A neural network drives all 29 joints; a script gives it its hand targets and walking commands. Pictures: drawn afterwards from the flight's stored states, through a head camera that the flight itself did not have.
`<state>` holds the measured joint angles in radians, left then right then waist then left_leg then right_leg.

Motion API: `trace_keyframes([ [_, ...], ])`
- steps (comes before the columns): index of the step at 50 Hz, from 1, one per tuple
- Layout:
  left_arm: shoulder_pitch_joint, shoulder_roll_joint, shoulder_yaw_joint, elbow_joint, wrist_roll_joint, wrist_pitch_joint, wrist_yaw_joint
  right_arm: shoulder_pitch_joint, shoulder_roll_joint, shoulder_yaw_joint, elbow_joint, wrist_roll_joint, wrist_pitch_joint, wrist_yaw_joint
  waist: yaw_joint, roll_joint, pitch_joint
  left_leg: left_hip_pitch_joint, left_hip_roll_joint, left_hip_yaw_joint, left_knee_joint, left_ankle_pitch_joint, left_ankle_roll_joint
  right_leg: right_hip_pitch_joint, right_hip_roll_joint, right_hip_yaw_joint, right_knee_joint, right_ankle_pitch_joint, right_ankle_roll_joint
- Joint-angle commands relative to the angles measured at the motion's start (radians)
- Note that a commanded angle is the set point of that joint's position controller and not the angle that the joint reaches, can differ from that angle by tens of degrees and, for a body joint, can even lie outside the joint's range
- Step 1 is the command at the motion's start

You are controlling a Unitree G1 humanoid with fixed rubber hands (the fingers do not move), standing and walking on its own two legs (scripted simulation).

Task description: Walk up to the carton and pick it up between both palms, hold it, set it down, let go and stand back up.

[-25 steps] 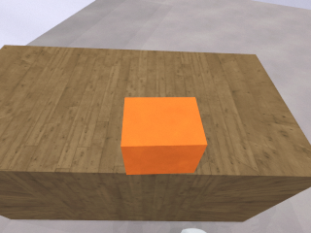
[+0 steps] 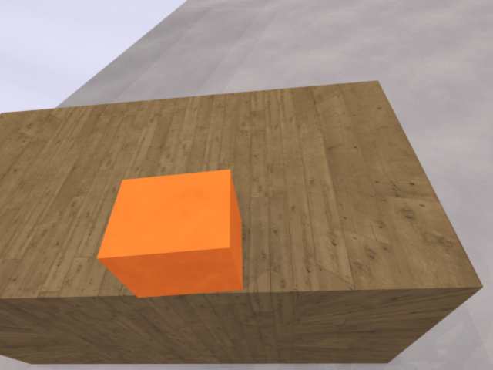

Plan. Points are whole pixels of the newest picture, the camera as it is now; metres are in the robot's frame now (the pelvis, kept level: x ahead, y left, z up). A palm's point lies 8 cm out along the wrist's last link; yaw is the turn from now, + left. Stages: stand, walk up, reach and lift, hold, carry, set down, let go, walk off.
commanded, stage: walk up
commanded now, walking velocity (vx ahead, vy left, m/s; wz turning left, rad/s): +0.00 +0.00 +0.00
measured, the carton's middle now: (182, 235) +0.37 +0.14 -0.01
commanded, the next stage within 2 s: none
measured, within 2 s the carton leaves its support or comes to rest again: neither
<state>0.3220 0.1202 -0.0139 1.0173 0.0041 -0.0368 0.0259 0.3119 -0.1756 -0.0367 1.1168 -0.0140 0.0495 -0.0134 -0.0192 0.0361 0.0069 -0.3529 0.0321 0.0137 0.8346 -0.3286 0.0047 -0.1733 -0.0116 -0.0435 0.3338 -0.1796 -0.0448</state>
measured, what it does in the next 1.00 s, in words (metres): steps on the spot: left foot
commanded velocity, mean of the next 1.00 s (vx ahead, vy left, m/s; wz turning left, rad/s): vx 0.01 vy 0.04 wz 0.00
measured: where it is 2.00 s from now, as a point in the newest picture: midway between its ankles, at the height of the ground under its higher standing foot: outside the picture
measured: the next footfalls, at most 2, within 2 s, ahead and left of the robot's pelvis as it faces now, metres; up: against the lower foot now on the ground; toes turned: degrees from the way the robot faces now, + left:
left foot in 0.18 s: +0.01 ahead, +0.10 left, +0.00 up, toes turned +3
left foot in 1.08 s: +0.00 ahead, +0.24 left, +0.00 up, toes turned +7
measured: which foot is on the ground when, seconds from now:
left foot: up 0.00-0.16, down 0.18-0.74, up 0.76-1.00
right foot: down 0.00-1.00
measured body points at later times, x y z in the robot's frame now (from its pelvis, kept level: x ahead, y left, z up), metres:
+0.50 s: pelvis +0.00 +0.01 -0.01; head +0.00 +0.00 +0.44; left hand -0.04 +0.22 -0.17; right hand -0.03 -0.19 -0.17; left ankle -0.03 +0.10 -0.75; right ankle +0.00 -0.08 -0.75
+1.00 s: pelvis -0.03 +0.07 -0.01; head -0.01 +0.05 +0.44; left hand -0.09 +0.32 -0.14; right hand -0.02 -0.18 -0.17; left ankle -0.05 +0.24 -0.70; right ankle +0.00 -0.08 -0.75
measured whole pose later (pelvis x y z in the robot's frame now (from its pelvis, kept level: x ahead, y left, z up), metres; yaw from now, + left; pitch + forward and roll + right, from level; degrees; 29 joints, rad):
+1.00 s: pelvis -0.03 +0.07 -0.01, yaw +2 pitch +1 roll +2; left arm 0.37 0.18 0.05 1.12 0.01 0.00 0.07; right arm 0.31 -0.21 -0.06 1.05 -0.03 0.03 0.00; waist 0.02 0.02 0.01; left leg -0.38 0.05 0.00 0.83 -0.34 -0.05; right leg -0.24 -0.11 -0.03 0.39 -0.17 0.03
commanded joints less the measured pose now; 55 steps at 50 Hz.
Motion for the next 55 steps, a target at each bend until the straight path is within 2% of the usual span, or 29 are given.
trace_keyframes([
  [1, 0.015, 0.144, 0.016, -0.019, 0.01, -0.015, 0.022, 0.076, 0.007, 0.011, 0.014, 0.005, -0.009, -0.011, -0.014, -0.133, 0.006, -0.028, 0.003, -0.01, -0.151, -0.007, -0.007, 0.122, -0.223, 0.159, -0.088, 0.187, -0.08],
  [3, 0.095, 0.09, 0.0, 0.012, 0.019, -0.008, 0.016, -0.009, -0.019, 0.012, -0.013, 0.012, -0.023, -0.028, 0.034, -0.153, 0.032, 0.054, 0.003, -0.021, -0.283, -0.068, 0.001, 0.066, -0.222, 0.205, -0.059, 0.277, -0.107],
  [5, 0.112, 0.086, -0.003, 0.031, 0.02, -0.001, 0.02, 0.028, -0.01, 0.02, 0.002, 0.014, -0.032, -0.029, 0.02, -0.139, 0.029, 0.105, 0.005, -0.024, -0.403, -0.028, 0.013, 0.09, -0.221, 0.208, -0.027, 0.331, -0.121],
  [7, 0.038, 0.119, 0.009, 0.011, 0.003, -0.002, 0.021, 0.166, 0.026, 0.037, 0.065, 0.013, -0.047, -0.029, -0.038, -0.053, -0.019, 0.234, 0.045, -0.039, -0.547, 0.251, 0.013, 0.089, -0.198, 0.164, 0.016, 0.338, -0.095],
  [9, 0.094, 0.105, 0.013, 0.016, -0.009, -0.008, 0.009, 0.147, -0.032, 0.031, 0.071, 0.006, -0.054, -0.035, 0.024, 0.025, -0.031, 0.338, 0.09, -0.097, -0.49, 0.416, 0.026, -0.007, -0.127, 0.131, 0.024, 0.218, -0.056],
  [10, 0.137, 0.086, 0.01, 0.031, -0.009, -0.004, 0.006, 0.108, -0.053, 0.03, 0.054, 0.002, -0.053, -0.034, 0.053, 0.043, 0.005, 0.353, 0.11, -0.111, -0.476, 0.408, 0.039, -0.077, -0.099, 0.131, -0.019, 0.064, -0.046],
  [11, 0.142, 0.034, -0.004, 0.048, -0.007, 0.003, 0.006, 0.06, -0.041, 0.034, 0.057, 0.008, -0.051, -0.029, 0.052, 0.131, 0.081, 0.242, 0.096, -0.096, -0.487, 0.317, 0.051, -0.053, -0.078, 0.109, -0.064, 0.027, -0.038],
  [12, 0.106, 0.062, 0.001, 0.051, 0.001, 0.008, 0.01, 0.06, -0.001, 0.042, 0.054, 0.005, -0.052, -0.021, 0.028, 0.124, 0.12, 0.167, 0.081, -0.094, -0.516, 0.269, 0.045, 0.005, -0.083, 0.107, -0.039, 0.051, -0.034],
  [19, 0.077, 0.049, 0.008, 0.092, 0.0, 0.012, 0.005, 0.111, -0.009, 0.041, 0.053, 0.009, -0.067, -0.03, 0.007, -0.066, 0.105, 0.2, 0.077, -0.095, -0.535, 0.24, 0.038, 0.009, -0.079, 0.095, -0.047, 0.054, 0.007],
  [22, 0.101, 0.04, 0.013, 0.108, -0.008, 0.01, 0.008, 0.108, 0.006, 0.051, 0.052, 0.015, -0.077, -0.03, 0.021, -0.036, 0.064, 0.197, 0.078, -0.106, -0.538, 0.247, 0.048, 0.047, -0.083, 0.096, -0.043, 0.069, 0.009],
  [25, 0.088, 0.052, 0.019, 0.113, -0.003, 0.014, 0.008, 0.107, 0.007, 0.047, 0.048, 0.011, -0.074, -0.034, 0.018, -0.09, 0.073, 0.204, 0.068, -0.099, -0.536, 0.258, 0.042, 0.049, -0.077, 0.093, -0.046, 0.076, 0.012],
  [29, 0.128, 0.044, 0.02, 0.133, -0.01, 0.02, 0.01, 0.116, 0.02, 0.052, 0.058, 0.011, -0.078, -0.03, 0.037, -0.045, 0.073, 0.186, 0.065, -0.097, -0.553, 0.193, 0.039, 0.04, -0.082, 0.092, -0.052, 0.018, 0.008],
  [34, 0.09, 0.036, 0.014, 0.132, -0.005, 0.021, 0.01, 0.156, 0.036, 0.054, 0.071, 0.01, -0.071, -0.031, 0.008, -0.001, 0.124, 0.151, 0.063, -0.1, -0.567, 0.177, 0.036, 0.01, -0.087, 0.077, -0.045, 0.016, 0.019],
  [35, 0.131, 0.182, 0.073, 0.079, 0.026, 0.021, 0.034, 0.073, -0.133, -0.01, 0.04, -0.003, -0.044, -0.031, 0.094, 0.173, 0.117, -0.023, -0.007, -0.007, -0.363, 0.119, 0.012, 0.098, -0.253, 0.241, -0.018, -0.006, -0.028],
  [36, 0.2, 0.24, 0.092, 0.092, 0.029, 0.028, 0.048, 0.045, -0.099, -0.011, 0.004, -0.009, -0.032, -0.029, 0.109, 0.012, 0.116, -0.124, -0.025, 0.03, -0.185, -0.041, -0.011, 0.102, -0.383, 0.386, -0.072, -0.068, -0.098],
  [37, 0.2, 0.251, 0.096, 0.102, 0.026, 0.033, 0.057, 0.066, -0.066, -0.01, -0.002, -0.013, -0.02, -0.024, 0.109, -0.068, 0.106, -0.134, -0.003, 0.018, 0.001, -0.14, -0.028, 0.044, -0.479, 0.461, -0.138, -0.122, -0.157],
  [38, 0.161, 0.254, 0.107, 0.085, 0.033, 0.039, 0.064, 0.074, -0.04, -0.007, -0.009, -0.024, -0.009, -0.019, 0.095, -0.106, 0.142, -0.144, 0.023, -0.005, 0.143, -0.153, -0.035, -0.061, -0.525, 0.458, -0.168, -0.147, -0.207],
  [40, 0.092, 0.189, 0.095, 0.061, 0.037, 0.042, 0.06, 0.076, -0.032, -0.021, -0.024, -0.028, -0.006, -0.002, 0.062, -0.109, 0.131, -0.101, 0.021, -0.033, 0.229, -0.099, -0.049, -0.172, -0.414, 0.342, -0.185, -0.215, -0.168],
  [41, 0.074, 0.154, 0.092, 0.058, 0.035, 0.039, 0.058, 0.09, -0.032, -0.03, -0.028, -0.031, -0.01, 0.003, 0.054, -0.116, 0.117, -0.094, 0.017, -0.034, 0.232, -0.05, -0.052, -0.172, -0.339, 0.262, -0.159, -0.18, -0.107],
  [45, 0.062, 0.15, 0.087, 0.056, 0.019, 0.027, 0.046, 0.083, -0.005, -0.033, -0.074, -0.018, -0.005, 0.01, 0.035, -0.203, 0.032, -0.118, -0.01, 0.003, 0.174, 0.023, -0.069, -0.086, -0.25, 0.103, -0.084, -0.01, -0.022],
  [46, 0.123, 0.129, 0.074, 0.104, -0.011, 0.018, 0.031, 0.12, 0.047, -0.008, -0.086, -0.013, -0.032, 0.031, -0.015, -0.394, -0.069, 0.067, -0.024, 0.071, 0.02, -0.03, -0.06, -0.166, -0.137, 0.036, -0.157, -0.412, 0.009],
  [47, 0.043, 0.087, 0.058, 0.097, -0.005, 0.032, 0.035, 0.077, 0.035, -0.005, -0.103, -0.002, -0.03, 0.02, -0.008, -0.404, 0.027, 0.078, -0.016, 0.041, -0.101, 0.019, -0.058, -0.179, -0.084, 0.021, -0.109, -0.206, 0.001],
  [48, 0.052, 0.08, 0.057, 0.104, 0.003, 0.037, 0.037, 0.058, 0.012, -0.01, -0.098, 0.002, -0.035, 0.009, 0.017, -0.331, 0.057, 0.044, -0.039, 0.067, -0.18, -0.022, -0.066, -0.123, -0.086, 0.009, -0.064, -0.137, -0.009],
  [49, 0.084, 0.099, 0.061, 0.11, 0.015, 0.034, 0.033, 0.047, 0.004, -0.009, -0.095, 0.0, -0.041, -0.001, 0.029, -0.338, 0.074, 0.01, -0.046, 0.092, -0.271, -0.008, -0.065, -0.049, -0.091, 0.013, -0.014, 0.021, -0.035],
  [51, 0.075, 0.164, 0.081, 0.106, 0.02, 0.043, 0.029, 0.14, -0.025, -0.011, -0.067, 0.003, -0.052, -0.02, 0.014, -0.277, 0.002, 0.097, -0.038, 0.118, -0.47, 0.145, -0.072, 0.011, -0.133, 0.021, 0.071, 0.093, -0.035],
  [52, 0.083, 0.183, 0.078, 0.104, 0.016, 0.052, 0.024, 0.188, -0.031, -0.007, -0.054, 0.008, -0.056, -0.029, -0.005, -0.184, -0.009, 0.179, -0.014, 0.061, -0.562, 0.204, -0.074, -0.028, -0.13, 0.049, 0.136, 0.039, -0.024],
  [53, 0.119, 0.129, 0.07, 0.114, 0.009, 0.055, 0.014, 0.191, -0.068, -0.01, -0.045, -0.001, -0.067, -0.031, 0.007, -0.054, 0.012, 0.229, 0.079, -0.058, -0.606, 0.229, -0.071, -0.102, -0.088, 0.028, 0.213, -0.096, 0.013],
  [54, 0.198, 0.056, 0.049, 0.111, -0.003, 0.055, 0.008, 0.141, -0.127, -0.015, -0.074, -0.015, -0.075, -0.031, 0.059, 0.168, 0.004, 0.268, 0.233, -0.245, -0.63, 0.222, -0.058, -0.218, -0.032, 0.002, 0.291, -0.292, 0.053],
  [55, 0.204, 0.019, 0.038, 0.113, 0.003, 0.064, 0.015, 0.094, -0.166, -0.027, -0.072, -0.007, -0.074, -0.025, 0.062, 0.32, 0.044, 0.108, 0.283, -0.27, -0.661, 0.129, 0.002, -0.188, -0.044, 0.004, 0.325, -0.351, 0.062],
])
